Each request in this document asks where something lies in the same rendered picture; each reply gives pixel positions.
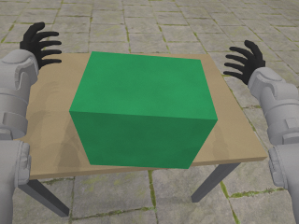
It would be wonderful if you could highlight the robot right forearm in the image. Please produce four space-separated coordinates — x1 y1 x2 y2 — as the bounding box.
248 67 299 146

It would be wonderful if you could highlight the robot right hand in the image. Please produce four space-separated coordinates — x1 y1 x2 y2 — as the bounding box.
223 40 265 85

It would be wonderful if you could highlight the robot left hand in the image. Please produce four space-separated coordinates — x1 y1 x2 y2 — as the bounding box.
20 21 62 70

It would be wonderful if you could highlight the carton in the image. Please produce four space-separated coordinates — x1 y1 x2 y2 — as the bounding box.
69 51 218 169

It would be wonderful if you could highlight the left robot upper arm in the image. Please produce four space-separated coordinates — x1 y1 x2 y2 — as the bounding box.
0 140 32 224

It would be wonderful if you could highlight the robot left forearm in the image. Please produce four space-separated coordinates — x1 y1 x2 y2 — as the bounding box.
0 49 39 141

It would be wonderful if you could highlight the right robot upper arm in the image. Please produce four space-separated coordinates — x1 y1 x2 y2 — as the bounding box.
268 143 299 224

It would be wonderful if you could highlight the table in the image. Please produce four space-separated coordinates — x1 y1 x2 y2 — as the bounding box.
13 53 268 217

